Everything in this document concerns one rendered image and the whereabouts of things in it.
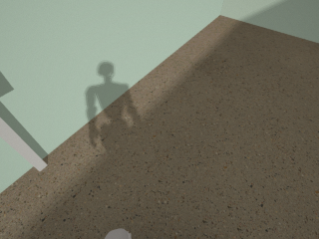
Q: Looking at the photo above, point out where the left robot thigh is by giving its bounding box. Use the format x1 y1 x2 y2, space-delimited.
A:
105 228 132 239

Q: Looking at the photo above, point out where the panel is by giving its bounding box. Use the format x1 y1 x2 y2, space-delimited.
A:
0 118 47 171

